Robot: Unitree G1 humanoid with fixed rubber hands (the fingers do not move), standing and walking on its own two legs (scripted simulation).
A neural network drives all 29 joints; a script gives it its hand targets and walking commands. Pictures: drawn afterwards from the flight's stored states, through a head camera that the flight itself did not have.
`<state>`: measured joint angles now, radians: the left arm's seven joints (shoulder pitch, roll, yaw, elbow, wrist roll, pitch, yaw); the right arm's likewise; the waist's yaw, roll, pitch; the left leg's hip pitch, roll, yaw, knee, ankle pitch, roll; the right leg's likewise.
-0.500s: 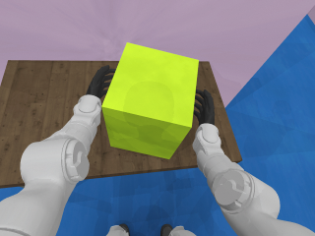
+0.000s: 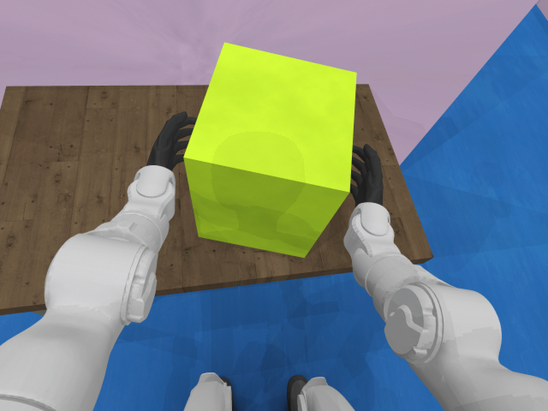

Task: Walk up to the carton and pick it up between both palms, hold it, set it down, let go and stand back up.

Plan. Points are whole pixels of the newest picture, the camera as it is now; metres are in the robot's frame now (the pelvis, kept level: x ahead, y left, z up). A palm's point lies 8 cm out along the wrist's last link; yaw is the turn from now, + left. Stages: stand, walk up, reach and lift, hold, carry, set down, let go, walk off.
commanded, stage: set down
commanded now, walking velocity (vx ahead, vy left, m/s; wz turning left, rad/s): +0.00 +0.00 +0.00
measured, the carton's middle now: (269, 163) +0.51 +0.01 -0.02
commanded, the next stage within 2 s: none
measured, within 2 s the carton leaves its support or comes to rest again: neither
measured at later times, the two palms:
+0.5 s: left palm (141, 186) +0.44 +0.20 +0.00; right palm (382, 212) +0.41 -0.16 +0.02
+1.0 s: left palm (141, 218) +0.39 +0.19 +0.01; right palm (395, 263) +0.33 -0.17 +0.00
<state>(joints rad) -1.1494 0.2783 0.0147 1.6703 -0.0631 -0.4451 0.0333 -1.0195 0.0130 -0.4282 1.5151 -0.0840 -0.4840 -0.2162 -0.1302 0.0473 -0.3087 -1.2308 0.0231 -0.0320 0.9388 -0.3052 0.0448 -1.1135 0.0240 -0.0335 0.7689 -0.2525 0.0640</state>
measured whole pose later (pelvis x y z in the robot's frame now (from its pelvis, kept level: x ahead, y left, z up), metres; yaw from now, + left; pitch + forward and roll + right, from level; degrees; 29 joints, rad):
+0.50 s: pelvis +0.00 -0.01 +0.00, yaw +2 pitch +30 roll -7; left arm -1.00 0.33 -0.16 1.60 -0.21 -0.44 -0.01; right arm -0.90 -0.01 -0.26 1.45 0.10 -0.40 -0.18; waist -0.15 0.01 -0.32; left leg -1.18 0.00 -0.07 0.99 -0.33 0.03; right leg -1.07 0.02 -0.05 0.84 -0.30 0.05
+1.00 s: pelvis -0.01 -0.03 +0.01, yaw +2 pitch +21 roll -4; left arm -0.80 0.30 -0.01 1.45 -0.18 -0.44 -0.12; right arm -0.58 0.05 -0.13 1.22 0.12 -0.48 -0.30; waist -0.09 0.01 -0.23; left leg -0.99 0.01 -0.05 0.93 -0.32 0.02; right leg -0.91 0.03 -0.02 0.82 -0.29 0.03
